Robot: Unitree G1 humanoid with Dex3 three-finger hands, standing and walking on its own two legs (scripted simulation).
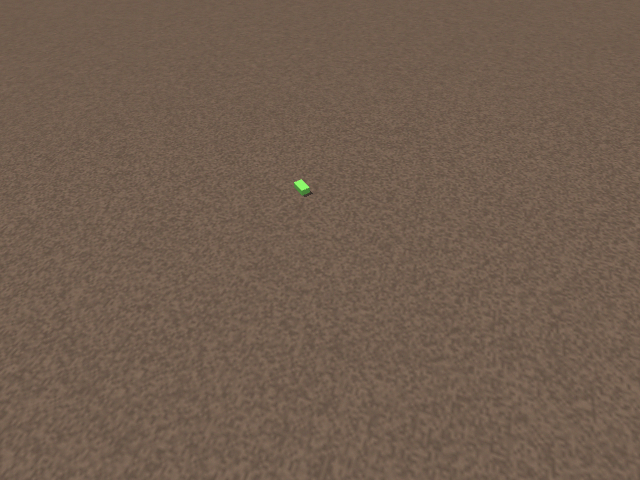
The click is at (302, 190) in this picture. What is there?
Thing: small brick
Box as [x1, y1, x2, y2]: [294, 179, 309, 195]
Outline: 301,179 294,182 294,187 302,195 309,192 309,187
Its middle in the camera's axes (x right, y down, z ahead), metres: -0.08 -0.28 +1.89
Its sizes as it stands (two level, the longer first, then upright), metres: 0.076 0.045 0.032
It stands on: the floor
